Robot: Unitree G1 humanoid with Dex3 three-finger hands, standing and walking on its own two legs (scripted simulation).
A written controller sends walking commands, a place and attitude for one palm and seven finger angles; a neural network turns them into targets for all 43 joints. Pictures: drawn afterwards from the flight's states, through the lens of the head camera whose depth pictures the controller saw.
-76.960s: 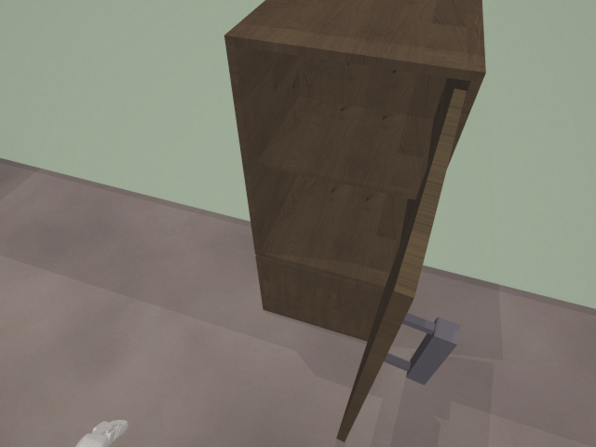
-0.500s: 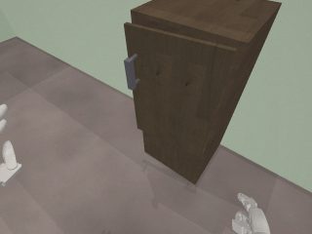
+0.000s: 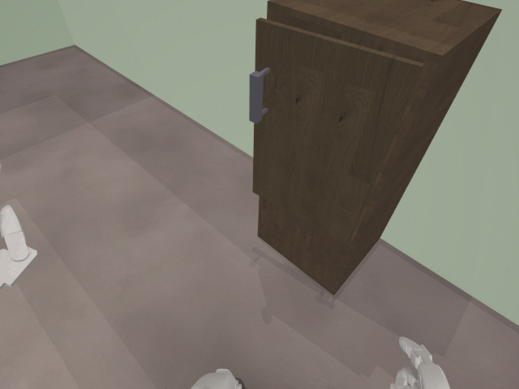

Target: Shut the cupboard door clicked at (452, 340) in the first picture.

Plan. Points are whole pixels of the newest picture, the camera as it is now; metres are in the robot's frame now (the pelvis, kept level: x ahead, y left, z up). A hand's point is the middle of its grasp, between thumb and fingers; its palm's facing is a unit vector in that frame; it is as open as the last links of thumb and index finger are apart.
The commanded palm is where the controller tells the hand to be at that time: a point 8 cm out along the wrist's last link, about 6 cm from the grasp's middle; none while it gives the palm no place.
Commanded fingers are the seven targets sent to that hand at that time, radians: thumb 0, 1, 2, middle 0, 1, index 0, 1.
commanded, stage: step back with the hand held close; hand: left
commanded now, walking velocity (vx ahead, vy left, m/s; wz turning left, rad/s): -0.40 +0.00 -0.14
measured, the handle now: (260, 95) +0.80 +0.06 +0.05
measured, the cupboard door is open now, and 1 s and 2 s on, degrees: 7 7 7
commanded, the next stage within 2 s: stop stepping back and stand still in 0.14 s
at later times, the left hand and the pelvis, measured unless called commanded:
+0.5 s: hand out of the picture +0.10 +0.31 +0.19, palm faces +0.51 -0.79 -0.33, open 7.4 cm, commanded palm +0.02 +0.33 +0.20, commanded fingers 0.00 0.90 0.90 -0.20 -0.30 -0.20 -0.30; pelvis -0.13 +0.04 +0.01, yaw -1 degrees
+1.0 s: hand out of the picture +0.07 +0.29 +0.18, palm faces +0.39 -0.83 -0.39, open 7.4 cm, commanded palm +0.02 +0.34 +0.20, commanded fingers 0.00 0.90 0.90 -0.20 -0.30 -0.20 -0.30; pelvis -0.15 +0.05 +0.01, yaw -5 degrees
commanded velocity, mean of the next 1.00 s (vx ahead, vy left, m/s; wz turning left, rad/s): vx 0.04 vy -0.01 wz -0.05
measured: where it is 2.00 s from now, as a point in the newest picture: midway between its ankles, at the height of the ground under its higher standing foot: outside the picture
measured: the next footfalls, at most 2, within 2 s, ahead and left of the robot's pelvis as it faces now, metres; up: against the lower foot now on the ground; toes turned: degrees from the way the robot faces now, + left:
right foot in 0.20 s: -0.08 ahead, -0.11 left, +0.00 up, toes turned +1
left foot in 0.44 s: -0.06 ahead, +0.15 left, +0.00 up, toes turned +2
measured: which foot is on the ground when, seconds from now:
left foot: down 0.00-0.20, up 0.22-0.42, down 0.44-0.74, up 0.76-0.98, down 1.00-1.00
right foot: down 0.00-0.00, up 0.02-0.18, down 0.20-0.50, up 0.52-0.68, down 0.70-1.00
